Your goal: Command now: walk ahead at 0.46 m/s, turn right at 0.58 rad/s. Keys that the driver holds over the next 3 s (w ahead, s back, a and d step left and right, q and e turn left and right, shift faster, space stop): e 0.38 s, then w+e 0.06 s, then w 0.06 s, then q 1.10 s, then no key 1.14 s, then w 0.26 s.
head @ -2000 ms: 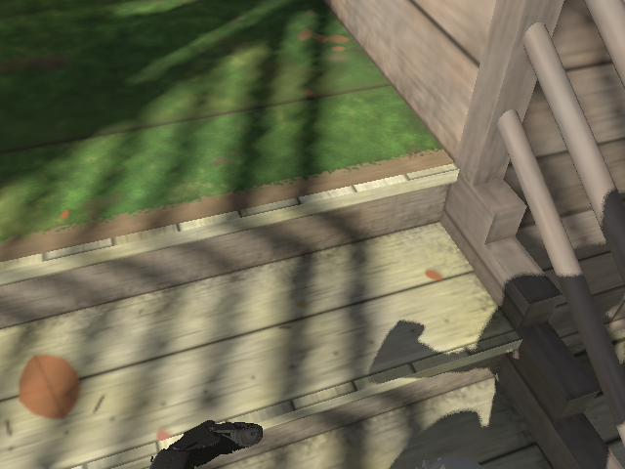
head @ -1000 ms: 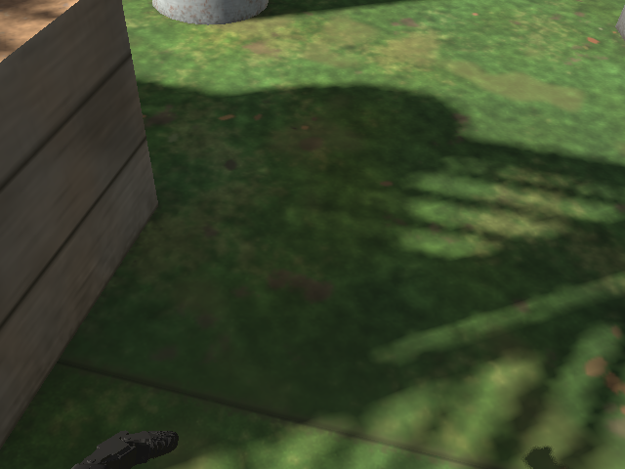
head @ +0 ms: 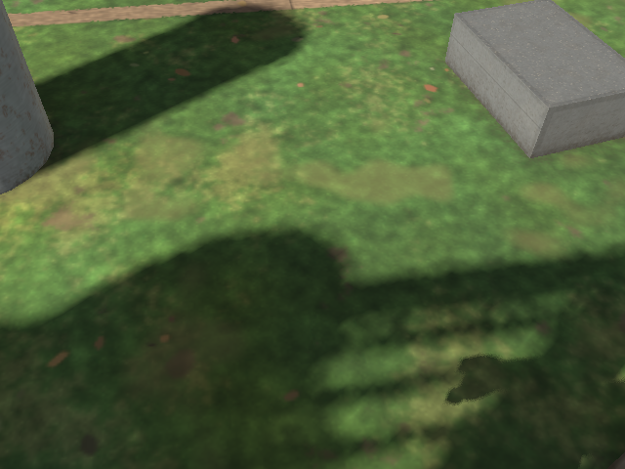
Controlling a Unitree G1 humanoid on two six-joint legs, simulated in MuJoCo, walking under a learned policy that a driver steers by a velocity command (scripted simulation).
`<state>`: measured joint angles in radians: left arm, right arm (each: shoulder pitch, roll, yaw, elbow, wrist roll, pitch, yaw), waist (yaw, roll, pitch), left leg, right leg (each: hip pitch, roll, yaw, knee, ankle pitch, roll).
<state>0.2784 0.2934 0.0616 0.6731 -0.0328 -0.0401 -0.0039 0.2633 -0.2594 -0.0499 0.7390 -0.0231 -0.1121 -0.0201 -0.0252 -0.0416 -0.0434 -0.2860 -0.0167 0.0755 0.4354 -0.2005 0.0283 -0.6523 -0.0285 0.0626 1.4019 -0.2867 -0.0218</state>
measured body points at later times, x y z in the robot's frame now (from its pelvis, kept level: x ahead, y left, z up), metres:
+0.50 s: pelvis +0.19 -0.05 -0.01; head +0.22 -0.07 +0.44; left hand +0.40 +0.16 -0.10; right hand +0.28 -0.36 -0.11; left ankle +0.23 +0.11 -0.67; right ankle +0.25 -0.15 -0.74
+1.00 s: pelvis +0.26 -0.03 -0.02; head +0.28 -0.04 +0.43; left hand +0.46 +0.21 -0.11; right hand +0.39 -0.31 -0.11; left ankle +0.31 +0.08 -0.73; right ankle +0.25 -0.15 -0.74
